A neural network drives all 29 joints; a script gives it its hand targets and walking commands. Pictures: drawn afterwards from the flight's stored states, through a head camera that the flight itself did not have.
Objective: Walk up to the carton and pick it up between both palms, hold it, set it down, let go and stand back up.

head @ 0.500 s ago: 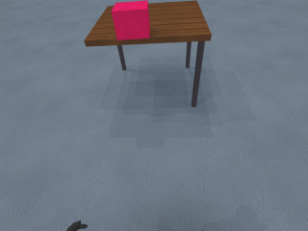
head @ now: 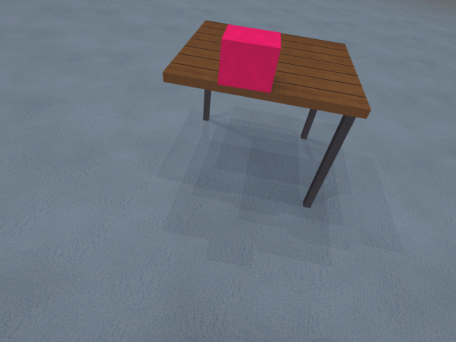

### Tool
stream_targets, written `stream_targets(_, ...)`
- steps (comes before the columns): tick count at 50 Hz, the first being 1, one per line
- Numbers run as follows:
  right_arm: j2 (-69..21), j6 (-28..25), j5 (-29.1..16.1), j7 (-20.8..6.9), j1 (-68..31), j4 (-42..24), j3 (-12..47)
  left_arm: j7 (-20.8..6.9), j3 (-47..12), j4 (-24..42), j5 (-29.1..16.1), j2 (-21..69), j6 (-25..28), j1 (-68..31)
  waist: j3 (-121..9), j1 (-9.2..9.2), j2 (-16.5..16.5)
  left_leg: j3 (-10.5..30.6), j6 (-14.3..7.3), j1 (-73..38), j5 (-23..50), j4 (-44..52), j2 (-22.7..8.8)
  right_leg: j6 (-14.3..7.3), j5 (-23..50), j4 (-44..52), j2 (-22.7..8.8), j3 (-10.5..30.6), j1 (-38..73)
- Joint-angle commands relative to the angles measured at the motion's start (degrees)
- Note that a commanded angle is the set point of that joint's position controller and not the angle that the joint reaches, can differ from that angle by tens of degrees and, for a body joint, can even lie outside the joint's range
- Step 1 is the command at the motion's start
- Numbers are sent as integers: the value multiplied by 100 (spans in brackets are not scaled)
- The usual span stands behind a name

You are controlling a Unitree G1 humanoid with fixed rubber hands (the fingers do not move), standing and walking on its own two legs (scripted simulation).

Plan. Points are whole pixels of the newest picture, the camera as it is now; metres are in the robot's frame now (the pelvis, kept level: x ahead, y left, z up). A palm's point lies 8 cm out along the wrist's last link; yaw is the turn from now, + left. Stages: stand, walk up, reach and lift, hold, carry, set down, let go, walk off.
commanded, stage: walk up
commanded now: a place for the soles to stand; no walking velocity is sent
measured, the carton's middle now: (249, 58) +1.16 -0.04 +0.04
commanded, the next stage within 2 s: none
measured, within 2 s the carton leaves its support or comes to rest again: neither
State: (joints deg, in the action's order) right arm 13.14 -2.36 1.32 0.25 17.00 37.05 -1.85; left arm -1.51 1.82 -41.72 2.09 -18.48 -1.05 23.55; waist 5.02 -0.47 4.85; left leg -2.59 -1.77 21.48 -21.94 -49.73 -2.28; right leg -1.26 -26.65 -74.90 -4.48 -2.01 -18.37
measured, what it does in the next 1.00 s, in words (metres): walks ahead: right foot, then left foot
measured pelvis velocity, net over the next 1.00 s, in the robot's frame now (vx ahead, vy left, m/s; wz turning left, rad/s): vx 0.38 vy -0.01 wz -0.16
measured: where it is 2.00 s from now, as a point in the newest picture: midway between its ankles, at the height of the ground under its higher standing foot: (231, 267)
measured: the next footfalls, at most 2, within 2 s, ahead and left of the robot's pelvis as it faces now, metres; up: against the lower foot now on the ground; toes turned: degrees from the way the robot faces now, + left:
right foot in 0.36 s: +0.30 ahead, -0.20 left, +0.00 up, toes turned -11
left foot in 0.80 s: +0.49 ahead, +0.09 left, +0.00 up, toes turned -2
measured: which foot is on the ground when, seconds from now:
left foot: down 0.00-0.42, up 0.44-0.78, down 0.80-1.00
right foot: up 0.00-0.34, down 0.36-0.82, up 0.84-1.00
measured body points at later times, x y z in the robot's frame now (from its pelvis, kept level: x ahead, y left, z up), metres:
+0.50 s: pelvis +0.20 -0.06 +0.00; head +0.22 -0.09 +0.44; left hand +0.34 +0.19 -0.09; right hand +0.24 -0.33 -0.14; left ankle +0.12 +0.09 -0.61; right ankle +0.26 -0.19 -0.70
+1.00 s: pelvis +0.38 -0.01 +0.00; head +0.37 +0.04 +0.44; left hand +0.51 +0.25 -0.14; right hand +0.40 -0.29 -0.08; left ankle +0.45 +0.09 -0.70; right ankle +0.34 -0.13 -0.62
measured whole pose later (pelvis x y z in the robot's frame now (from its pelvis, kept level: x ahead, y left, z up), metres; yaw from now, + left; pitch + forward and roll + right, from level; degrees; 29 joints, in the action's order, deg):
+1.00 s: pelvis +0.38 -0.01 +0.00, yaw -9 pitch -8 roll +0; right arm 14.5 -2.2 1.7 0.4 21.9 38.7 -1.5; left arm -1.2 2.8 -39.4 2.5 -19.0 -1.5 20.0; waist 5.8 0.6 6.3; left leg -6.3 -1.1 18.5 -23.1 -49.6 -3.8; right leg -0.2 -25.0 -75.0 -1.5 0.1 -24.4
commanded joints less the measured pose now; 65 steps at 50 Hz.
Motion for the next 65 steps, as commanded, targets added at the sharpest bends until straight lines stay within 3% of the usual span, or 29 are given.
stream_targets(1,1239,-232,20,-7,-74,-429,-390,-21,216,699,-80,-408,144,18,769,58,-1734,2338,-1268,75,-210,3603,-1671,139,495,103,-250,682,-1575)
stream_targets(5,1229,-335,110,13,139,-320,-328,-106,261,786,-55,-387,104,-374,497,160,-1475,1964,-1436,-328,40,3718,-1833,215,843,852,-273,749,-1880)
stream_targets(12,1431,-239,163,20,293,-233,-318,-217,229,923,-107,-73,334,-900,391,243,-1677,389,-1054,-718,1283,3021,-1433,72,1463,3281,-49,-12,-1037)
stream_targets(14,1453,-194,143,25,471,-263,-311,-174,307,886,-19,-133,375,-688,79,179,-1287,341,-959,-634,1269,2603,-1480,-66,1805,3606,139,-200,-220)
stream_targets(16,1245,-117,124,8,650,-240,-192,-66,442,619,26,-447,458,255,-519,-253,-394,-236,-697,-477,2163,834,-1092,-217,1834,3973,584,-463,1134)
stream_targets(17,1026,-94,162,-15,838,-224,-87,5,523,463,66,-662,485,1020,-1161,-555,144,-618,-446,-128,2081,-657,-818,-399,1546,3777,383,-34,2120)
stream_targets(18,782,-79,97,-73,1070,-429,3,95,623,545,112,-1144,483,1382,-1434,-687,1166,-721,-108,904,973,-2237,-244,-1046,507,4321,-831,2291,2680)
stream_targets(19,1010,2,1,-105,1087,-608,-89,156,647,690,-12,-1421,433,1220,-1399,-571,1321,-167,133,1818,-1101,-2735,362,-1719,-306,5560,-1834,4844,2798)
stream_targets(20,1287,113,69,-73,750,-621,-132,216,677,705,-97,-1425,352,930,-1112,-607,1003,240,97,2061,-1309,-3190,21,-2048,-1126,5932,-2113,5328,2552)
stream_targets(21,1362,138,108,-59,458,-627,-180,254,576,784,-100,-1297,343,726,-914,-592,785,376,106,2287,-1090,-3358,-120,-1926,-1006,6044,-2097,5121,2372)
stream_targets(23,1150,63,98,-72,-14,-659,-170,287,450,816,-27,-1069,389,650,-282,-593,437,476,137,2249,-574,-3290,-326,-1600,1566,5576,-1773,3509,1570)
stream_targets(25,895,40,49,-110,157,-663,-147,222,388,779,-4,-939,443,131,-114,-250,543,560,169,1646,-475,-2819,-402,-1478,2346,5419,-1420,2521,566)
stream_targets(29,683,129,-18,-219,222,-551,-150,179,329,825,29,-867,514,-404,-10,16,1019,439,294,1215,-227,-1622,-470,-1472,1702,5486,-1233,1781,-148)
stream_targets(31,729,148,-34,-267,-178,-612,-166,192,328,774,27,-815,551,-248,217,-141,859,376,255,1198,79,-873,-514,-1454,1495,5606,-1217,1734,-202)
stream_targets(35,710,73,-4,-318,-83,-595,-254,133,412,759,4,-1037,506,-332,-110,-28,813,172,80,-118,739,473,-432,-1171,209,5332,-1037,1195,-707)
stream_targets(37,869,36,10,-277,595,-395,-391,106,406,765,40,-963,414,-479,-256,329,273,-151,-18,-1403,1033,866,-201,-1021,-830,4837,-1012,1069,-1375)
stream_targets(39,1245,-40,64,-152,1442,-148,-572,59,229,743,58,-444,316,-83,-679,635,-1007,7,-57,-2592,163,1065,62,-620,-675,2855,-332,355,-1902)
stream_targets(40,1638,-73,147,-67,1662,-162,-621,9,58,860,44,8,320,230,-894,746,-2341,1710,-348,-2746,-1579,1937,-1049,-277,-580,944,302,-271,-2256)
stream_targets(41,2011,-52,145,4,1300,-404,-644,10,174,1121,-60,-287,243,200,-599,577,-2308,4554,-928,-1852,-3560,3824,-2208,-36,-886,106,640,203,-2610)
stream_targets(42,2036,8,34,56,861,-376,-653,39,259,1131,8,-712,105,45,-95,432,-1770,5300,-1301,-1215,-4622,4361,-2549,23,-839,-280,294,489,-2560)
stream_targets(43,1916,-8,-44,58,656,-404,-573,48,300,1092,69,-793,43,-170,394,386,-1762,5129,-1235,-1030,-4385,4492,-2510,74,-442,-420,116,570,-2696)
stream_targets(46,1453,-143,43,101,661,-359,-357,61,273,884,54,-612,112,-275,897,283,-1625,3052,-753,-623,-982,3808,-1961,117,356,-140,-9,678,-2426)
stream_targets(47,1363,-164,52,69,507,-315,-331,51,259,832,18,-521,116,-168,956,166,-1701,2613,-708,-306,-638,3736,-1755,127,388,-21,9,679,-2104)
stream_targets(51,1280,-191,62,46,265,-276,-270,-39,281,790,-45,-481,36,-374,903,110,-1806,2202,-1108,31,-1390,3964,-1729,241,613,428,-72,692,-1909)
stream_targets(55,1402,-265,153,106,501,-133,-283,-127,270,877,-36,-352,57,-825,621,214,-1585,1840,-1330,-532,-686,3856,-1908,204,922,1328,-250,627,-2051)
stream_targets(61,1507,-182,99,66,889,7,-316,-169,228,1062,-71,-83,268,-1266,-46,403,-1394,683,-1035,-1047,929,2868,-1433,49,1199,3398,93,-158,-859)
stream_targets(63,1525,-74,77,46,793,-24,-275,-96,298,937,-18,-128,363,-657,-290,55,-1049,384,-902,-676,1449,2028,-1338,-85,1639,4073,383,-474,269)
stream_targets(64,1358,-31,92,16,852,-51,-192,-48,398,765,-5,-319,412,-18,-592,-212,-577,6,-741,-339,1710,1057,-1096,-144,1691,4097,544,-412,1147)
stream_targets(65,1049,-20,125,-13,1057,-72,-62,27,499,623,43,-597,440,611,-1144,-436,21,-414,-480,25,1577,-302,-750,-276,1420,4096,294,60,2027)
